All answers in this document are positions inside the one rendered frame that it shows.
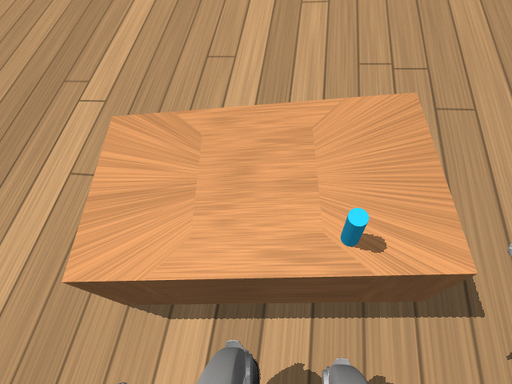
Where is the can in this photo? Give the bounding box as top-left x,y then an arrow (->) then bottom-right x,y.
341,208 -> 369,246

